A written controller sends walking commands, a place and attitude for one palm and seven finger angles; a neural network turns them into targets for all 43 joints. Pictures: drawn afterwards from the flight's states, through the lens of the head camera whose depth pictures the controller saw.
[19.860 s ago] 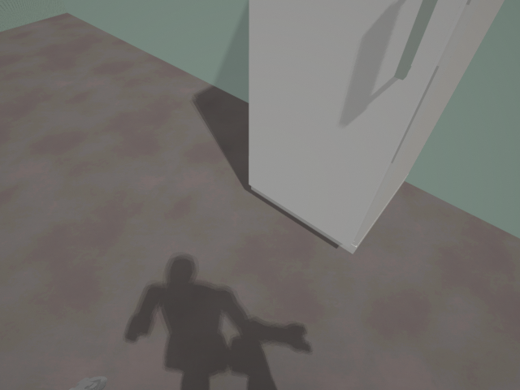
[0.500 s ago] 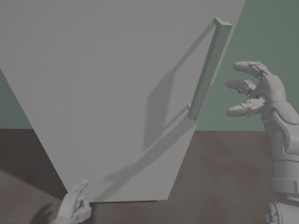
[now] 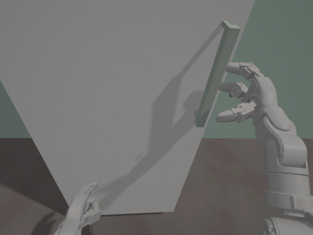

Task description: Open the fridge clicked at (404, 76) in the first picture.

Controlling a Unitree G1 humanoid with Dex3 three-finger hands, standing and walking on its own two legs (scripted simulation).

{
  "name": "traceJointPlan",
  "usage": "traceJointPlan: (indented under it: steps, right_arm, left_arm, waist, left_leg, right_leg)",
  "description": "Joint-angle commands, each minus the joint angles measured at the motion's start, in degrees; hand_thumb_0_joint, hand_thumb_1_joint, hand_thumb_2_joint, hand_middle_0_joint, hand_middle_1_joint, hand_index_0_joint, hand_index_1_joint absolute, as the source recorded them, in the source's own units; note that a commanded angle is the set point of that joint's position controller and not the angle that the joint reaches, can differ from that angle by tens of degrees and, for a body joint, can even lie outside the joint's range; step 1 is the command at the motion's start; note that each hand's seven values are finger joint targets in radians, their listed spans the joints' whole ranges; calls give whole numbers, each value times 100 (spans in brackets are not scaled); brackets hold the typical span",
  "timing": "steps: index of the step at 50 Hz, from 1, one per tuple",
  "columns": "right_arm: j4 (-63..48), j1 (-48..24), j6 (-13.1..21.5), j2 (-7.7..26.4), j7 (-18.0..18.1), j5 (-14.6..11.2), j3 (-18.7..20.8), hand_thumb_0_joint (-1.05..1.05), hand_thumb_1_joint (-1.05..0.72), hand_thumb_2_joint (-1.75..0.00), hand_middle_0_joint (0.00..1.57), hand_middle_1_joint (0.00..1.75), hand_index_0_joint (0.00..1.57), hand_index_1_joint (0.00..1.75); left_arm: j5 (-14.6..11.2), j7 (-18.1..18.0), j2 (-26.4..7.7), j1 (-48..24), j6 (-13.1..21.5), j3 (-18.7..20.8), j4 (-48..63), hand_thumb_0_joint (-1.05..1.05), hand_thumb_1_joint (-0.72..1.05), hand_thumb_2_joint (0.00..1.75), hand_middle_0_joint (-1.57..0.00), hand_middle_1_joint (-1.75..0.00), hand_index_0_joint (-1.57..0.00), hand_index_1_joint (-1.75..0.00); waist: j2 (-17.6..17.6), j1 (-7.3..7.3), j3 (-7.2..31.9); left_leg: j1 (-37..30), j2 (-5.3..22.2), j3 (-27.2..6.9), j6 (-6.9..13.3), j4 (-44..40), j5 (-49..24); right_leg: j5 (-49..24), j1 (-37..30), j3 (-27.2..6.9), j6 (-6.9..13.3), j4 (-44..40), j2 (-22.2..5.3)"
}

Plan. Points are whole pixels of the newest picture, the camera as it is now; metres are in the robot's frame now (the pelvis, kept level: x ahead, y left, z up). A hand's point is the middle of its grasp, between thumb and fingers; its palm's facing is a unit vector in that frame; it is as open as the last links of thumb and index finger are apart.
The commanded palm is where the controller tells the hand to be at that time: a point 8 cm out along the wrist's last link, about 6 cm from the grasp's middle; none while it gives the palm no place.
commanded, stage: feel for the door with the fingertips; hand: right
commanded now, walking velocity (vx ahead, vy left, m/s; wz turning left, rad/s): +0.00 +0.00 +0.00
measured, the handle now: (210, 80) +0.42 -0.10 +0.24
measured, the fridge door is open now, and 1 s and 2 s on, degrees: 0 0 0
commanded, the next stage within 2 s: slide the fingers in behind the handle in 0.22 s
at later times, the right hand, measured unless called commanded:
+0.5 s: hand (228, 90) +0.37 -0.13 +0.24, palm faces -0.07 +1.00 -0.04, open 14.0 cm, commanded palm +0.35 -0.18 +0.25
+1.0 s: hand (224, 93) +0.36 -0.12 +0.24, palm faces -0.07 +1.00 -0.03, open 14.0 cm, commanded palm +0.34 -0.16 +0.25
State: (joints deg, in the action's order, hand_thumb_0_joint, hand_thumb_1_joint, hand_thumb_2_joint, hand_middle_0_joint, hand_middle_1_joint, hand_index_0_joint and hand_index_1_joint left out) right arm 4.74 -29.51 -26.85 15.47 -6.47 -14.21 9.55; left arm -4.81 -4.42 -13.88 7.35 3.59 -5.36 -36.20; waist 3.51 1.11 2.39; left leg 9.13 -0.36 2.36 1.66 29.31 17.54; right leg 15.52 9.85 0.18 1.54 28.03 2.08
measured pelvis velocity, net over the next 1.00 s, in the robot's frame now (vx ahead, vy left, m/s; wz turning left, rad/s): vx -0.01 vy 0.00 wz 0.00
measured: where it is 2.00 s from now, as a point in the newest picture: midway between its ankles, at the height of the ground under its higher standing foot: outside the picture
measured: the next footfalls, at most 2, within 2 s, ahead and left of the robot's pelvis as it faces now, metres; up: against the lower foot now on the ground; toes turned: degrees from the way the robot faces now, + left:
none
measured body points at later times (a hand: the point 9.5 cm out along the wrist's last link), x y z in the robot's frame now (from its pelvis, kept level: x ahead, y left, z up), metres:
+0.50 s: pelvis +0.00 +0.01 +0.00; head -0.03 +0.04 +0.45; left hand +0.17 +0.24 -0.09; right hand +0.37 -0.18 +0.25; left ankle -0.02 +0.10 -0.74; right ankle +0.00 -0.10 -0.74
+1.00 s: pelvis -0.01 +0.00 +0.00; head -0.04 +0.03 +0.45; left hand +0.20 +0.22 -0.07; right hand +0.36 -0.17 +0.25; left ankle -0.02 +0.10 -0.74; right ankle +0.00 -0.10 -0.74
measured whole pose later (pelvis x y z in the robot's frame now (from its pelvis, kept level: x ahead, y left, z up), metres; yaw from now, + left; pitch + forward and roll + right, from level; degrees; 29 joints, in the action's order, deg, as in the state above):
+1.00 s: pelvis -0.01 +0.00 +0.00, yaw +0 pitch -3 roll -1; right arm 7.6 -31.5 -25.7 14.4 -5.4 -14.0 8.1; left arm -5.1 -4.5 -14.2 7.6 2.3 -4.9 -36.3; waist 3.3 0.9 2.3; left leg 8.8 -0.7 2.5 2.0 28.5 16.6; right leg 14.5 9.5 0.0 1.2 27.1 1.7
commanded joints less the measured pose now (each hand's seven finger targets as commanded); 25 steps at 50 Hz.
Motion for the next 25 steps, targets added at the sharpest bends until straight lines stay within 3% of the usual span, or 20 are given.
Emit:
traceJointPlan:
  steps: [1, 2, 3, 4, 6, 9, 10, 12, 15, 16, 17, 18, 20, 22, 25]
  right_arm:
    - [-813, -2737, 422, 1113, -4, -40, 473, 0, 50, -30, 30, 120, 30, 120]
    - [-655, -2590, 451, 1300, -17, -36, 605, 0, 50, -30, 30, 120, 30, 120]
    - [-829, -2901, 505, 1046, -70, -30, 338, 0, 50, -30, 30, 120, 30, 120]
    - [-763, -2930, 535, 1003, -92, -44, 307, 0, 50, -30, 30, 120, 30, 120]
    - [-636, -2926, 582, 1162, -122, -39, 449, 0, 50, -30, 30, 120, 30, 120]
    - [-441, -2956, 631, 1122, -155, -51, 397, 0, 50, -30, 30, 120, 30, 120]
    - [-435, -3110, 651, 1031, -170, -49, 289, 0, 50, -30, 30, 120, 30, 120]
    - [-354, -2997, 697, 1304, -120, -35, 525, 0, 50, -30, 30, 120, 30, 120]
    - [-423, -3285, 756, 1052, -154, -24, 292, 0, 50, -30, 30, 120, 30, 120]
    - [-384, -3260, 757, 1046, -159, -33, 310, 0, 50, -30, 30, 120, 30, 120]
    - [-368, -3166, 794, 1269, -133, -20, 453, 0, 50, -30, 30, 120, 30, 120]
    - [-510, -3232, 812, 1073, -159, -19, 308, 0, 50, -30, 30, 120, 30, 120]
    - [-497, -3050, 812, 976, -176, -48, 291, 0, 50, -30, 30, 120, 30, 120]
    - [-547, -2837, 840, 1211, -164, -59, 488, 0, 50, -30, 30, 120, 30, 120]
    - [-819, -2761, 820, 1083, -147, -59, 442, 0, 50, -30, 30, 120, 30, 120]
  left_arm:
    - [-2, -55, -583, -805, 252, 270, 890, 0, 90, 90, -20, -30, -20, -30]
    - [-4, -59, -626, -777, 216, 283, 854, 0, 90, 90, -20, -30, -20, -30]
    - [-10, -58, -602, -800, 224, 266, 892, 0, 90, 90, -20, -30, -20, -30]
    - [-19, -59, -582, -785, 239, 269, 900, 0, 90, 90, -20, -30, -20, -30]
    - [-16, -62, -602, -749, 238, 285, 890, 0, 90, 90, -20, -30, -20, -30]
    - [-31, -73, -622, -688, 224, 295, 873, 0, 90, 90, -20, -30, -20, -30]
    - [-39, -69, -618, -697, 229, 299, 865, 0, 90, 90, -20, -30, -20, -30]
    - [-32, -75, -663, -639, 235, 334, 837, 0, 90, 90, -20, -30, -20, -30]
    - [-43, -72, -637, -606, 267, 331, 832, 0, 90, 90, -20, -30, -20, -30]
    - [-41, -70, -634, -614, 282, 340, 843, 0, 90, 90, -20, -30, -20, -30]
    - [-40, -75, -684, -584, 264, 362, 804, 0, 90, 90, -20, -30, -20, -30]
    - [-39, -69, -647, -627, 276, 341, 852, 0, 90, 90, -20, -30, -20, -30]
    - [-35, -54, -623, -640, 293, 326, 874, 0, 90, 90, -20, -30, -20, -30]
    - [-30, -53, -672, -639, 278, 344, 871, 0, 90, 90, -20, -30, -20, -30]
    - [-28, -28, -624, -695, 287, 322, 938, 0, 90, 90, -20, -30, -20, -30]
  waist:
    - [-568, -68, 1329]
    - [-519, -40, 1273]
    - [-393, -107, 1335]
    - [-451, -114, 1346]
    - [-471, -88, 1432]
    - [-602, -119, 1344]
    - [-485, -146, 1291]
    - [-473, -90, 1351]
    - [-466, -157, 1417]
    - [-473, -147, 1445]
    - [-488, -109, 1444]
    - [-335, -115, 1505]
    - [-411, -86, 1461]
    - [-463, -26, 1425]
    - [-441, -13, 1506]
  left_leg:
    - [82, 198, -105, -51, -463, -1785]
    - [52, 211, -121, -51, -505, -1801]
    - [52, 234, -119, -43, -477, -1908]
    - [68, 224, -114, -40, -462, -1910]
    - [15, 222, -126, -42, -461, -1995]
    - [36, 224, -119, -56, -496, -1971]
    - [121, 222, -127, -55, -511, -1898]
    - [43, 228, -148, -53, -547, -1844]
    - [76, 215, -127, -47, -514, -1970]
    - [99, 211, -136, -54, -522, -1940]
    - [17, 221, -138, -47, -537, -1932]
    - [2, 227, -143, -37, -523, -1962]
    - [20, 209, -118, -30, -499, -1967]
    - [-51, 213, -122, -30, -527, -1916]
    - [-91, 205, -105, -26, -482, -1997]
  right_leg:
    - [-1346, -736, -242, 113, -242, -207]
    - [-1348, -705, -227, 112, -243, -217]
    - [-1430, -764, -209, 121, -250, -200]
    - [-1425, -768, -241, 117, -236, -203]
    - [-1475, -789, -219, 123, -225, -202]
    - [-1428, -714, -219, 134, -245, -204]
    - [-1368, -730, -211, 137, -253, -202]
    - [-1357, -723, -219, 136, -255, -216]
    - [-1466, -814, -212, 151, -255, -203]
    - [-1422, -817, -208, 156, -247, -194]
    - [-1454, -804, -222, 147, -260, -217]
    - [-1483, -842, -204, 158, -280, -192]
    - [-1484, -845, -228, 146, -281, -199]
    - [-1472, -806, -248, 140, -305, -224]
    - [-1531, -853, -226, 137, -318, -212]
